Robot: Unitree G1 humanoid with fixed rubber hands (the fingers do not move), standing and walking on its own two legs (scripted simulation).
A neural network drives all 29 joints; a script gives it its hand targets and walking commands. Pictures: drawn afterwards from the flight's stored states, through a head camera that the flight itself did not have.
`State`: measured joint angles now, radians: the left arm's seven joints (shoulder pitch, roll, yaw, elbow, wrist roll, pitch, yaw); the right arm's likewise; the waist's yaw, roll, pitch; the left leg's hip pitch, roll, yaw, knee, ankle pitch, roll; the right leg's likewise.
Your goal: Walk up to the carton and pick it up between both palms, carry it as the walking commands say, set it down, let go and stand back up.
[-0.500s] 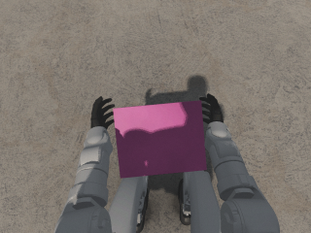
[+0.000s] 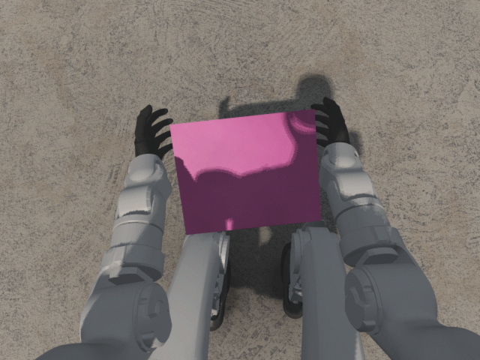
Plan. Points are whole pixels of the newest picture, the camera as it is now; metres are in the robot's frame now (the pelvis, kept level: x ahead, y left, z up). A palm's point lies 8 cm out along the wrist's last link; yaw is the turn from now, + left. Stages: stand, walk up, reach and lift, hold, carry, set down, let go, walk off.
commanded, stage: set down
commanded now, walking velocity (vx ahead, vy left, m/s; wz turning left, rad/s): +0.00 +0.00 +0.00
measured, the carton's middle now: (245, 164) +0.42 +0.02 -0.19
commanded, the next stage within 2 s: none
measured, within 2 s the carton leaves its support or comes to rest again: neither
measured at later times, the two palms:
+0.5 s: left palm (169, 156) +0.43 +0.17 -0.16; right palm (323, 147) +0.46 -0.14 -0.19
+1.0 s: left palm (179, 159) +0.45 +0.17 -0.24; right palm (318, 141) +0.49 -0.14 -0.25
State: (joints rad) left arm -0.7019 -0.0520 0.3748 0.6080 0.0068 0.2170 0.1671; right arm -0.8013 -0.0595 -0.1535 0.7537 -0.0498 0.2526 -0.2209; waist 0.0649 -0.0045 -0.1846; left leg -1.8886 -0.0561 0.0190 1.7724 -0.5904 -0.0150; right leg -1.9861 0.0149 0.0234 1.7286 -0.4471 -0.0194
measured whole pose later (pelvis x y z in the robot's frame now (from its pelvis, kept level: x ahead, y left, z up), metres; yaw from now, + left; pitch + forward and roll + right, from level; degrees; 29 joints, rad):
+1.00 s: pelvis -0.05 +0.00 -0.12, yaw +1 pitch +24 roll +3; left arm -1.19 0.09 0.35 0.78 -0.08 0.19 0.17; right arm -1.38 -0.31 -0.07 1.08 0.10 0.21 -0.17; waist 0.05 -0.01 0.45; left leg -2.01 -0.09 0.03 2.18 -0.60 -0.03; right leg -2.12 0.04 0.03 2.12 -0.43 -0.01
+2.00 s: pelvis +0.00 +0.00 -0.14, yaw +3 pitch +40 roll +3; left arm -1.15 0.07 0.47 0.83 0.04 0.09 0.08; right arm -1.32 -0.26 -0.21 1.11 0.00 0.10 -0.08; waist 0.03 -0.01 0.13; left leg -2.29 -0.12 0.01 2.24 -0.65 -0.05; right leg -2.39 0.03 0.01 2.18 -0.50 -0.02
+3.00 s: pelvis +0.01 +0.00 -0.14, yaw +3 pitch +42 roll +3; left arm -1.08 0.15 0.19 0.99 -0.13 -0.02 0.11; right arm -1.24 -0.36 -0.04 1.19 0.14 -0.03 -0.08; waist 0.03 -0.02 0.17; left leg -2.28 -0.11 0.01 2.23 -0.69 -0.04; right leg -2.38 0.03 0.02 2.18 -0.54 -0.01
